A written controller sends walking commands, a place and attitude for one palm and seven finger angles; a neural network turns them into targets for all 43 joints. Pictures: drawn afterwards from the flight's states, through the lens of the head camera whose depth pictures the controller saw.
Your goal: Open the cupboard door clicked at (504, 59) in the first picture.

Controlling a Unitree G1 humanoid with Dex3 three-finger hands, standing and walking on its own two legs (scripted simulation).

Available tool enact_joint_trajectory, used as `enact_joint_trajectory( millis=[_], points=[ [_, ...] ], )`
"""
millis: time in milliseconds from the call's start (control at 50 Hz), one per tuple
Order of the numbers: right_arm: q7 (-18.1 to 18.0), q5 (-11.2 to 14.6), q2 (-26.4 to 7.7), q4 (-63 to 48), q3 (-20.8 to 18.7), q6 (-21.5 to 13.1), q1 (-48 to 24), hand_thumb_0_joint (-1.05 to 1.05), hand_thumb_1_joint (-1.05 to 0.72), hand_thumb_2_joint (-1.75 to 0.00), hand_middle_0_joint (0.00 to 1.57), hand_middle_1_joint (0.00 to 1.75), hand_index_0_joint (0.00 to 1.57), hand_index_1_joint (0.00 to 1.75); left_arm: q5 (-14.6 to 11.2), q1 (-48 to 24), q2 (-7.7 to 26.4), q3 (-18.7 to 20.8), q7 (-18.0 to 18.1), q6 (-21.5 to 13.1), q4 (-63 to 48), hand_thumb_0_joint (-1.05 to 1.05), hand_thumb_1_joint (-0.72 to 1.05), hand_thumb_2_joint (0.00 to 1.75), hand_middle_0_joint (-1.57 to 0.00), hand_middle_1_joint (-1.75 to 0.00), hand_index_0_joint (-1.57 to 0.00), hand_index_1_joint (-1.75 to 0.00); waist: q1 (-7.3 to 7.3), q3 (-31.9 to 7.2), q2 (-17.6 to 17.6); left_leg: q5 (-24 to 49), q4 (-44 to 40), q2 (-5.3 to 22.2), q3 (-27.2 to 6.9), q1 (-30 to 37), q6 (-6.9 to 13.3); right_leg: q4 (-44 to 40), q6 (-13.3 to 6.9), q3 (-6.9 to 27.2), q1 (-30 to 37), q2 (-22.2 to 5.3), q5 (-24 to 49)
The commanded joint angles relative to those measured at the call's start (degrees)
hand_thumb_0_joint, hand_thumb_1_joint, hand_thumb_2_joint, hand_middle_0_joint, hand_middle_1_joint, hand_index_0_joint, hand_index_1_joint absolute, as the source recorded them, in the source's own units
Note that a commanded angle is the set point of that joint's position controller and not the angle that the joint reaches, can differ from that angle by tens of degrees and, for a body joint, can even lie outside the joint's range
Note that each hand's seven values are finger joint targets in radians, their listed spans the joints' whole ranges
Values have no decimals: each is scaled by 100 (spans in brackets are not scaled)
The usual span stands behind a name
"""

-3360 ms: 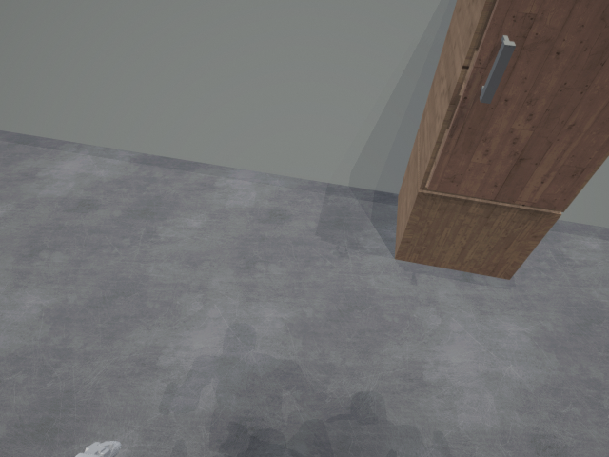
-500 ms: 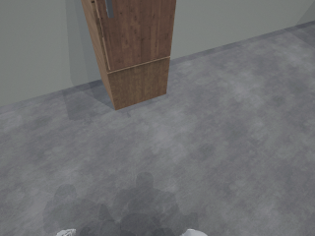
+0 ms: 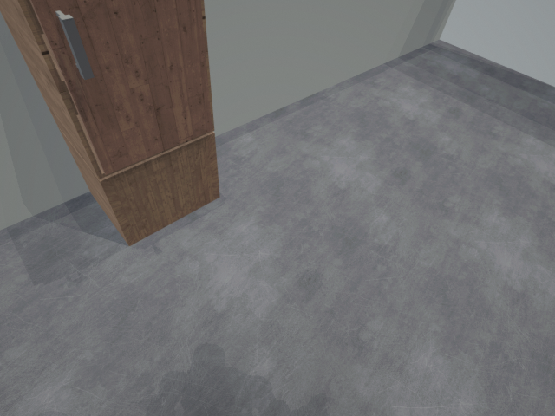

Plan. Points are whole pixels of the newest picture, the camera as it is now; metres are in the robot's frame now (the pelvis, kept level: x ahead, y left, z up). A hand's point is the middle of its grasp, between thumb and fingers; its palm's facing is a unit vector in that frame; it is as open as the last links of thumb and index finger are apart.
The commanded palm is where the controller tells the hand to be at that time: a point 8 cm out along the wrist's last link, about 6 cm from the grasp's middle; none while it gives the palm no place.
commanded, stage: walk to a spot facing it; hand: left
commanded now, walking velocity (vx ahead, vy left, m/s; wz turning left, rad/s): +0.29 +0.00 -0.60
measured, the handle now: (73, 45) +0.86 +0.55 +0.09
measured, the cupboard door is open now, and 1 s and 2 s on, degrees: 0 0 0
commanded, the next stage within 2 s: turn to face it in 1.22 s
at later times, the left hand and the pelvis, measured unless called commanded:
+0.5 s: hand (253, 301) +0.37 +0.06 -0.18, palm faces -0.35 -0.92 -0.16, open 7.4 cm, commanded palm none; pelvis +0.19 -0.07 -0.02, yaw -19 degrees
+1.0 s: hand (248, 254) +0.48 +0.09 -0.18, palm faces -0.42 -0.89 -0.19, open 7.4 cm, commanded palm none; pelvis +0.39 -0.09 +0.00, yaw -34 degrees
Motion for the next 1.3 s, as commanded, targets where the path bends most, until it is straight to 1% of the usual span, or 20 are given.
enact_joint_trajectory(
  millis=[0, 80, 140, 300, 340, 380, 400, 420, 440, 460, 520, 580, 800, 860, 880, 900, 920, 1000, 1060, 1280],
  points=[
    [-145, -7, -1031, -52, -201, -166, 781, 0, -90, -90, 20, 30, 20, 30, 90, -942, 536, 248, -136, -272, -817, 0, 90, 90, -20, -30, -20, -30, -295, 880, 1052, -2294, -3053, 2208, -2634, 635, 551, 2501, 88, -293, -2410, -543, 318],
    [-189, 54, -587, 116, -106, -292, 731, 0, -90, -90, 20, 30, 20, 30, 87, -338, 166, 190, -179, -172, -450, 0, 90, 90, -20, -30, -20, -30, -25, 528, 1015, 546, -2490, 1515, -466, 1042, 320, 2778, 258, -546, -2179, -684, 1367],
    [-199, 62, -482, 374, -119, -320, 1194, 0, -90, -90, 20, 30, 20, 30, 88, -573, 16, 130, -174, -162, -465, 0, 90, 90, -20, -30, -20, -30, -134, 482, 905, 2078, -2227, 1517, 34, 1701, 408, 2505, 311, -792, -2538, -722, 1442],
    [-178, -18, -466, 810, -197, -262, 1665, 0, -90, -90, 20, 30, 20, 30, 67, -1693, -199, 15, -213, -259, -641, 0, 90, 90, -20, -30, -20, -30, -431, 869, 1198, 3322, -1887, 1683, 936, 2107, 552, 66, 51, -1492, -2038, -633, 1315],
    [-164, 0, -571, 818, -243, -256, 1676, 0, -90, -90, 20, 30, 20, 30, 82, -1421, -100, 36, -192, -315, -550, 0, 90, 90, -20, -30, -20, -30, -278, 554, 1208, 5027, -1205, 1678, 1163, 2232, 497, -254, -159, -1766, -1364, -263, 1076],
    [-145, 54, -837, 725, -308, -249, 1376, 0, -90, -90, 20, 30, 20, 30, 98, -286, 146, 130, -145, -420, -219, 0, 90, 90, -20, -30, -20, -30, 310, -205, 1324, 6152, 338, 1564, 1419, 2102, 268, -768, -402, -1975, 187, 101, 1128],
    [-91, 118, -864, 592, -310, -251, 1146, 0, -90, -90, 20, 30, 20, 30, 103, 677, 552, 244, -101, -498, 55, 0, 90, 90, -20, -30, -20, -30, 820, -786, 1061, 5360, 1666, 1501, 1403, 1173, 45, -1163, -540, -1729, 1905, -64, 1709],
    [-17, 215, -433, 403, -220, -238, 1225, 0, -90, -90, 20, 30, 20, 30, 86, 1319, 1241, 360, -7, -553, 211, 0, 90, 90, -20, -30, -20, -30, 992, -1426, -194, 719, 3449, 840, 1139, -881, -186, -1299, -1074, 452, 3730, -1593, 2141],
    [-88, 229, -150, 116, -178, -265, 858, 0, -90, -90, 20, 30, 20, 30, -80, 1505, 1699, 439, 55, -523, 273, 0, 90, 90, -20, -30, -20, -30, 903, -1669, -735, -1711, 5092, 250, 389, -2204, -295, -1788, -1664, 2582, 4104, -2809, 3557],
    [-108, 183, -335, 75, -183, -285, 662, 0, -90, -90, 20, 30, 20, 30, -101, 1205, 1661, 438, 114, -503, 122, 0, 90, 90, -20, -30, -20, -30, 832, -1606, -779, -1032, 5222, 467, -499, -2261, -200, -2154, -1570, 2478, 3447, -2735, 3077],
    [-89, 52, -251, 203, -203, -149, 337, 0, -90, -90, 20, 30, 20, 30, -63, 1, 846, 210, 184, -568, -130, 0, 90, 90, -20, -30, -20, -30, 153, -192, 529, -47, 4352, 916, -573, -1797, -231, -2495, -1254, 1168, 1006, -2082, 2472],
    [-53, 1, -79, 356, -162, 18, 802, 0, -90, -90, 20, 30, 20, 30, 26, -251, 675, 136, 170, -657, -125, 0, 90, 90, -20, -30, -20, -30, -240, -173, 40, 179, 3487, 807, -398, -1363, -322, -2652, -1050, 384, 185, -1565, 2604],
    [103, 47, -222, -448, -153, -133, -1062, 0, -90, -90, 20, 30, 20, 30, 10, 380, 776, 160, 170, -657, -67, 0, 90, 90, -20, -30, -20, -30, 237, 203, -450, 648, 644, 197, -250, -1277, -286, -2407, -963, 821, 892, -1408, 2994],
    [29, 58, -367, -379, -198, -198, -689, 0, -90, -90, 20, 30, 20, 30, -13, 280, 861, 222, 186, -599, -130, 0, 90, 90, -20, -30, -20, -30, 0, 6, -364, 729, -394, -27, -127, -110, -214, -1711, -796, 867, 816, -1261, 3434],
    [-52, 38, -588, -176, -244, -232, -75, 0, -90, -90, 20, 30, 20, 30, -46, 187, 762, 216, 182, -583, -171, 0, 90, 90, -20, -30, -20, -30, -288, -286, -125, 1122, -972, 78, -223, 1107, -123, -874, -571, 656, 279, -952, 3545],
    [-115, -45, -1207, 4, -366, -268, 724, 0, -90, -90, 20, 30, 20, 30, -112, 334, 476, 192, 139, -565, -232, 0, 90, 90, -20, -30, -20, -30, -565, -1007, 1077, 1723, -1185, 1405, -1608, 2558, 287, 606, -212, 40, -696, -250, 2065],
    [-103, -5, -1583, 57, -402, -190, 1144, 0, -90, -90, 20, 30, 20, 30, -116, 437, 264, 105, 90, -595, -325, 0, 90, 90, -20, -30, -20, -30, -559, -1230, 2048, 2799, -1324, 2750, -2702, 3013, 902, 2317, 25, -581, -1616, 2, -919],
    [-127, 36, -657, -111, -144, -166, -29, 0, -90, -90, 20, 30, 20, 30, 21, 60, 294, 189, -24, -378, -262, 0, 90, 90, -20, -30, -20, -30, -106, 153, 1103, 1848, -1873, 2102, -1168, 690, 736, 3136, 207, -571, -1639, -744, -20],
    [-154, 42, -573, -38, -141, -160, -144, 0, -90, -90, 20, 30, 20, 30, 8, 256, 76, 180, -53, -163, -219, 0, 90, 90, -20, -30, -20, -30, 60, 31, 1279, 2252, -1804, 1772, -111, 290, 603, 2605, 300, -810, -1150, -817, 383],
    [-89, -13, -913, 218, -430, 51, 267, 0, -90, -90, 20, 30, 20, 30, 39, -683, -10, 154, -18, -138, -637, 0, 90, 90, -20, -30, -20, -30, -184, 10, 1375, 2460, -1010, 1956, 703, 898, 501, -277, 245, -1368, -393, -601, 686]
  ],
)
